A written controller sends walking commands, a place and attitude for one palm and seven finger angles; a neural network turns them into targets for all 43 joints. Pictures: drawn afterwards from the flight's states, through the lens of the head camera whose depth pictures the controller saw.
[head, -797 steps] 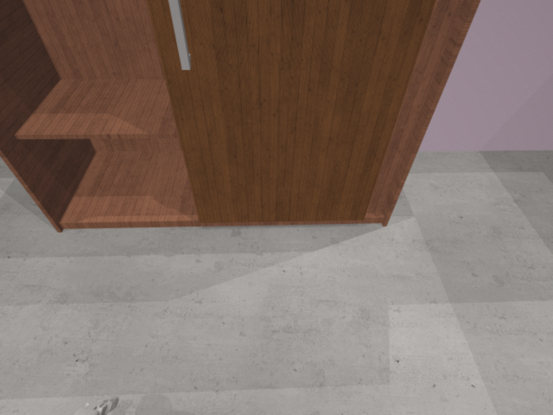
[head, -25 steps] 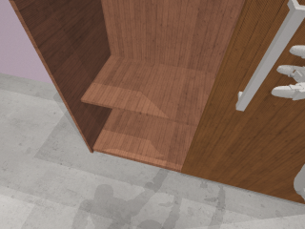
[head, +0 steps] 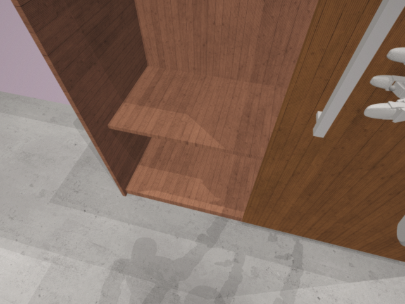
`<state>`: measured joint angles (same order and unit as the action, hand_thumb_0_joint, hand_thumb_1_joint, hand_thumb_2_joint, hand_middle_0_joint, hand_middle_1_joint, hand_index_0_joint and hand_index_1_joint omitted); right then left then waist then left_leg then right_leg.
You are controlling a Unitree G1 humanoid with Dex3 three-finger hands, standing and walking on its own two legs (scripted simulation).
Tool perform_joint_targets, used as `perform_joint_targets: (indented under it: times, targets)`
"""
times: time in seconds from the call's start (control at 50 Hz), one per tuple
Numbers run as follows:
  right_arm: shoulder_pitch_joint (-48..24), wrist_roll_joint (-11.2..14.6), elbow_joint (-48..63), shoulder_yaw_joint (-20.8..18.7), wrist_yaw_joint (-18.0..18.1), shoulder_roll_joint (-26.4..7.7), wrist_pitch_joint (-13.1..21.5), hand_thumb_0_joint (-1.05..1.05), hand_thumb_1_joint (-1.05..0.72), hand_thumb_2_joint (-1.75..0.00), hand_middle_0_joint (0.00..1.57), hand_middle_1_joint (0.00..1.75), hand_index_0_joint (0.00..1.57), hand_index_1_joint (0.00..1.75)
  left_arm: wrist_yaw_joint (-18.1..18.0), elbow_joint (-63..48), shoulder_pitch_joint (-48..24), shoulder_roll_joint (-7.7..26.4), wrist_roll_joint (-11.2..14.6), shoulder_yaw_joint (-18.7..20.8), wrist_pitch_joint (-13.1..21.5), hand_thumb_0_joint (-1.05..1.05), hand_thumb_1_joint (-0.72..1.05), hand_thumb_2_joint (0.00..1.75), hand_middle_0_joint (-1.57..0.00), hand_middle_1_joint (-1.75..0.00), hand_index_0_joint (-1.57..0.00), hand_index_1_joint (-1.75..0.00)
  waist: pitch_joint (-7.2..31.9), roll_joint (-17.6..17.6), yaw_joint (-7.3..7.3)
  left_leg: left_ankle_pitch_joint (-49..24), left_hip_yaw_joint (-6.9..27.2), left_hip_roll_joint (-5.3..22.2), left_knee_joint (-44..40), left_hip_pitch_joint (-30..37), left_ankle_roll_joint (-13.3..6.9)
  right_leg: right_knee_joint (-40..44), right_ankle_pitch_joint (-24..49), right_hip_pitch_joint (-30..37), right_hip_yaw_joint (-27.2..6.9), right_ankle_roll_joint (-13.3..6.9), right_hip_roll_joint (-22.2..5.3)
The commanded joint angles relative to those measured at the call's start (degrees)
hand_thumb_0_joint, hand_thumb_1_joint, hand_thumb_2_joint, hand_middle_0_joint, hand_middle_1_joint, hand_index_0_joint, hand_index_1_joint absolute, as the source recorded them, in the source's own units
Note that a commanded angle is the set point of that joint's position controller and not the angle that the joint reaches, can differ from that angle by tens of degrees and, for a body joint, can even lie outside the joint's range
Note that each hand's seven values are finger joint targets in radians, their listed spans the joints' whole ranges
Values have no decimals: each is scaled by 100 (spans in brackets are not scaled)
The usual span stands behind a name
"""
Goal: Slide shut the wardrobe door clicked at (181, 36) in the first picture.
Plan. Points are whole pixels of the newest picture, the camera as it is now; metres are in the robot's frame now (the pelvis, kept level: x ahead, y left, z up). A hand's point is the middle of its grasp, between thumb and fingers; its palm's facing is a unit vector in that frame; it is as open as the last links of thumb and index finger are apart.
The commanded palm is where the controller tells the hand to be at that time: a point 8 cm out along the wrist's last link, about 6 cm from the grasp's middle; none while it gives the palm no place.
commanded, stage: move the hooked fingers beside the handle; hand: right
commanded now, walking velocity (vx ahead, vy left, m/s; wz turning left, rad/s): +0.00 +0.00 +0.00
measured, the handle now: (347, 73) +0.53 -0.18 +0.19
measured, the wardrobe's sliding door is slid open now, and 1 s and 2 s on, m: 0.64 0.64 0.64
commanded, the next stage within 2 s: feel for the door with the fingertips in 0.10 s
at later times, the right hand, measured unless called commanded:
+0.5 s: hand (387, 89) +0.49 -0.23 +0.20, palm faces +0.13 +0.99 -0.02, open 13.7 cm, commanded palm +0.47 -0.25 +0.18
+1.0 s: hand (372, 89) +0.49 -0.21 +0.19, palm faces +0.13 +0.99 -0.01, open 13.7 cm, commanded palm +0.47 -0.25 +0.18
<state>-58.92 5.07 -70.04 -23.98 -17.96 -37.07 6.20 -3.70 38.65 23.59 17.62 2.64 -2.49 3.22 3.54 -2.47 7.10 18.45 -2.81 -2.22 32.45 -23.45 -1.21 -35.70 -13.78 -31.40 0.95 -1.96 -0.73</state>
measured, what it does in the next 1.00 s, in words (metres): stands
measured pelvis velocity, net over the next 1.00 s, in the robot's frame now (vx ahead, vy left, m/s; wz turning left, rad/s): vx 0.01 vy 0.01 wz -0.01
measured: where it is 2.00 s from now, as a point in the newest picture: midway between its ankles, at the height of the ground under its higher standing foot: outside the picture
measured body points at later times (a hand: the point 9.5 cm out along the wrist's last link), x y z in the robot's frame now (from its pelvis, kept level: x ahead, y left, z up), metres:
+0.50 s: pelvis +0.00 +0.00 +0.00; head +0.05 +0.00 +0.45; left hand +0.02 +0.27 -0.12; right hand +0.47 -0.29 +0.20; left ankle -0.03 +0.11 -0.73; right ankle +0.04 -0.10 -0.73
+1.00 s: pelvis +0.01 +0.01 +0.00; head +0.05 +0.02 +0.45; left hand +0.06 +0.28 -0.12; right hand +0.48 -0.27 +0.19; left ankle -0.03 +0.11 -0.73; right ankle +0.04 -0.10 -0.73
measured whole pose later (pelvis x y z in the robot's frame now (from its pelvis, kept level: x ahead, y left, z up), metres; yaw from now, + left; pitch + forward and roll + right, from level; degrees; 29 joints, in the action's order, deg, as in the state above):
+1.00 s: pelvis +0.01 +0.01 +0.00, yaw -1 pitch +8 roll +1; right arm -56.4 6.3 -65.6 -21.1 -10.9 -30.2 6.0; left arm -2.4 40.6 21.7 16.8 2.4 -2.3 5.7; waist 2.8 -2.6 5.5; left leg 19.6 -3.6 -2.3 32.5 -20.5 -2.0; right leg -35.6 -14.5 -28.6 0.1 -1.2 -0.6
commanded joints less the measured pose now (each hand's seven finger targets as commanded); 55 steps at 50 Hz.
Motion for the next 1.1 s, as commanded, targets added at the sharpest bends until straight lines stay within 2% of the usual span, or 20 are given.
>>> perform_joint_targets:
  times: [0.0,0.08,0.14,0.18,0.22,0.24,0.28,0.32,0.44,0.48,0.54,0.58,0.66,0.68,0.72,0.8,0.94,0.98,1.02,1.08]
  targets:
    - [-2536,122,1049,-60,229,-1425,290,0,50,-30,30,120,30,120,-49,-456,534,967,3,379,211,0,90,90,-20,-30,-20,-30,1532,-123,156,-836,151,14,-555,-608,67,328,530,2019,-436,-106,-81]
    - [-2614,138,1088,-44,278,-1369,329,0,50,-30,30,120,30,120,-38,-424,546,971,-1,380,240,0,90,90,-20,-30,-20,-30,1607,-177,142,-752,177,9,-559,-573,67,339,440,2005,-421,-109,-75]
    - [-2707,123,915,-117,279,-1525,298,0,50,-30,30,120,30,120,-54,-370,586,1003,-8,360,239,0,90,90,-20,-30,-20,-30,1423,55,193,-698,204,29,-588,-535,72,320,308,1755,-403,-132,-78]
    - [-2693,82,942,-82,263,-1507,307,0,50,-30,30,120,30,120,-45,-406,587,990,0,359,251,0,90,90,-20,-30,-20,-30,1503,-171,163,-680,201,23,-563,-558,67,338,316,1828,-401,-120,-61]
    - [-2691,93,979,142,256,-1166,296,0,50,-30,30,120,30,120,-36,-414,567,954,-6,363,278,0,90,90,-20,-30,-20,-30,1443,-319,195,-564,161,15,-560,-744,60,356,239,1954,-441,-94,-79]
    - [-2737,111,922,237,262,-1044,285,0,50,-30,30,120,30,120,-33,-382,590,951,-12,359,279,0,90,90,-20,-30,-20,-30,1339,-181,253,-599,164,17,-578,-762,54,327,259,1899,-449,-112,-85]
    - [-2702,154,1153,134,298,-1102,321,0,50,-30,30,120,30,120,-14,-387,610,959,-15,391,310,0,90,90,-20,-30,-20,-30,1617,-226,178,-683,151,-5,-536,-677,53,325,411,2062,-475,-95,-89]
    - [-2683,197,1338,402,325,-636,331,0,50,-30,30,120,30,120,16,-392,575,913,-17,405,341,0,90,90,-20,-30,-20,-30,1749,-435,193,-737,115,-11,-510,-779,38,304,549,2364,-502,-65,-101]
    - [-2938,275,1639,728,499,-91,303,0,50,-30,30,120,30,120,56,-269,520,882,-15,425,395,0,90,90,-20,-30,-20,-30,1581,-303,281,-756,93,-14,-547,-840,25,305,572,2478,-542,-69,-105]
    - [-2781,282,1839,754,562,59,295,0,50,-30,30,120,30,120,87,-278,481,861,-10,445,433,0,90,90,-20,-30,-20,-30,1799,-586,188,-827,74,-30,-490,-857,2,290,753,2751,-562,-30,-101]
    - [-2784,379,1948,790,644,236,276,0,50,-30,30,120,30,120,100,-229,436,849,-15,436,458,0,90,90,-20,-30,-20,-30,1751,-221,204,-957,68,-31,-524,-724,1,268,853,2706,-557,-56,-95]
    - [-2706,395,1949,323,747,-263,287,0,50,-30,30,120,30,120,87,-232,409,878,-14,434,461,0,90,90,-20,-30,-20,-30,1870,-117,70,-1115,76,-37,-486,-506,-3,285,984,2660,-537,-45,-82]
    - [-3034,139,2274,523,920,-193,437,0,50,-30,30,120,30,120,133,-264,317,771,-32,388,511,0,90,90,-20,-30,-20,-30,1705,-322,137,-1303,106,-31,-440,-543,11,230,1150,2663,-479,-84,-39]
    - [-2858,90,2173,303,933,-478,427,0,50,-30,30,120,30,120,130,-260,353,807,-35,404,500,0,90,90,-20,-30,-20,-30,1747,-231,69,-1325,114,-30,-424,-487,7,221,1152,2617,-484,-83,-41]
    - [-2797,140,1988,338,875,-443,374,0,50,-30,30,120,30,120,107,-289,323,809,-8,390,475,0,90,90,-20,-30,-20,-30,1717,-18,105,-1419,142,-20,-450,-340,25,235,1095,2488,-422,-91,-27]
    - [-3028,193,1980,368,727,-466,388,0,50,-30,30,120,30,120,80,-299,285,808,10,371,468,0,90,90,-20,-30,-20,-30,1844,-304,136,-1571,184,-3,-458,-286,21,190,1178,2593,-384,-82,1]
    - [-3131,237,1983,295,656,-616,490,0,50,-30,30,120,30,120,67,-250,337,811,-3,374,439,0,90,90,-20,-30,-20,-30,1923,-219,185,-1881,234,14,-473,-130,43,101,1364,2515,-335,-117,21]
    - [-2941,233,1911,148,639,-755,500,0,50,-30,30,120,30,120,83,-259,350,823,-2,379,439,0,90,90,-20,-30,-20,-30,1987,-228,104,-1864,226,-3,-454,-98,41,115,1333,2505,-348,-106,32]
    - [-2883,276,1969,241,600,-622,513,0,50,-30,30,120,30,120,82,-281,300,812,9,381,438,0,90,90,-20,-30,-20,-30,1970,-207,126,-1848,230,1,-480,-79,50,141,1283,2508,-326,-112,37]
    - [-2779,292,1870,20,562,-937,488,0,50,-30,30,120,30,120,66,-273,323,857,17,383,393,0,90,90,-20,-30,-20,-30,1835,-33,101,-1886,268,14,-518,46,74,155,1168,2262,-283,-142,45]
